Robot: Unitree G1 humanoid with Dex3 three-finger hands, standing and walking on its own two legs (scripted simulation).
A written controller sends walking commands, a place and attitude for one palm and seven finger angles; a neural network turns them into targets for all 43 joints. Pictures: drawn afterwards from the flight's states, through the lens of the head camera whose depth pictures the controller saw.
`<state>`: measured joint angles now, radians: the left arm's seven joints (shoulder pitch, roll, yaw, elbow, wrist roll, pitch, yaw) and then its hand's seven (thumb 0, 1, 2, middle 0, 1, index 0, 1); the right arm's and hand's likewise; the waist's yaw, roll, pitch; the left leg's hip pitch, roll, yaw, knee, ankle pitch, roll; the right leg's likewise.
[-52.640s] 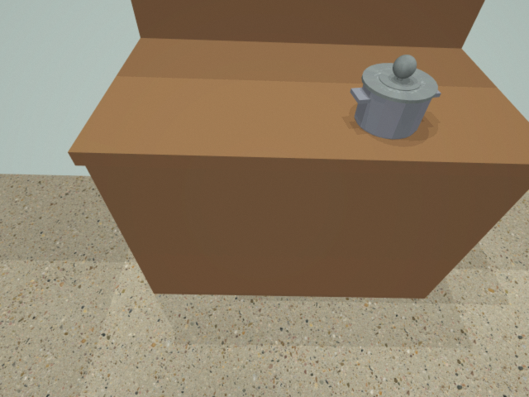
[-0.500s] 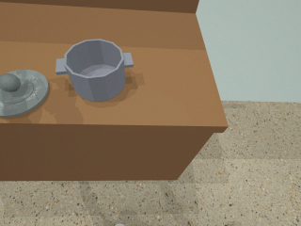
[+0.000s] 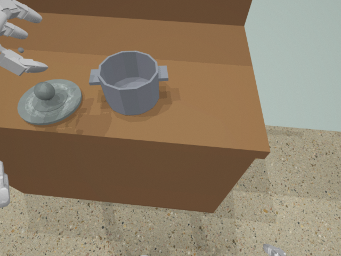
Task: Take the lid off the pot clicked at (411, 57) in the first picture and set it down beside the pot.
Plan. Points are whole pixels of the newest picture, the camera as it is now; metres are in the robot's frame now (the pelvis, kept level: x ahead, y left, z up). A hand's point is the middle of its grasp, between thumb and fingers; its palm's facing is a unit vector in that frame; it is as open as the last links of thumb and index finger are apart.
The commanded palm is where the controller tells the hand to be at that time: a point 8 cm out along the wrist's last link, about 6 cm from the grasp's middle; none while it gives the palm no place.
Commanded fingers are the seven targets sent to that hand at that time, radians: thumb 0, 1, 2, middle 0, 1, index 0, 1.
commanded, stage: draw the hand back to the body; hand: left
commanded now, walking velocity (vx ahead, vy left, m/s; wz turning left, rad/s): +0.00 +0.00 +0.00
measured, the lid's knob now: (44, 91) +0.51 +0.36 +0.06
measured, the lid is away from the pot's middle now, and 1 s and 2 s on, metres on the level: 0.23 0.23 0.23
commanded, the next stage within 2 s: step back with the hand held close in 1.68 s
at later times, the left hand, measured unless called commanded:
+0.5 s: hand (12, 61) +0.38 +0.27 +0.26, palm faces +0.53 -0.82 -0.23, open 9.6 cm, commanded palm +0.32 +0.30 +0.25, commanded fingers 0.00 0.55 0.82 -0.26 -0.50 -0.26 -0.50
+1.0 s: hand (11, 109) +0.29 +0.23 +0.25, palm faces +0.50 -0.83 -0.22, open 7.6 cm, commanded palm +0.23 +0.26 +0.24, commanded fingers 0.00 0.90 0.90 -0.20 -0.30 -0.20 -0.30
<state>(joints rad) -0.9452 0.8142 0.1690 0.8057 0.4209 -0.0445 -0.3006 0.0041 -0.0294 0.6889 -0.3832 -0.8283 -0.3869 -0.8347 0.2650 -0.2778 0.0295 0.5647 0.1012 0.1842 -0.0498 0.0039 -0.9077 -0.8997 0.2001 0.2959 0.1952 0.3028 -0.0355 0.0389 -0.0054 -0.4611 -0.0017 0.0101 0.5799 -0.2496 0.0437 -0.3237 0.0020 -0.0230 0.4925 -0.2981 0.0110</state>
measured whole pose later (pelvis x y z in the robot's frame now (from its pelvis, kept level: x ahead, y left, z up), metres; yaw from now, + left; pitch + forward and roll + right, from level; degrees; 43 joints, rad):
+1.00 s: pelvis +0.01 -0.04 +0.01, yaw -2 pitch -4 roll +0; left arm -0.05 0.41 0.43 -0.11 -0.11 -0.09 0.09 0.02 0.84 0.89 -0.21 -0.33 -0.22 -0.33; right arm 0.15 -0.24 0.03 0.70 0.02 -0.06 -0.07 0.01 -0.90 -0.90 0.20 0.30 0.20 0.30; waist 0.05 0.05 0.03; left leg -0.10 0.04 0.03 0.35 -0.18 -0.02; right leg 0.00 0.04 0.00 0.30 -0.23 -0.04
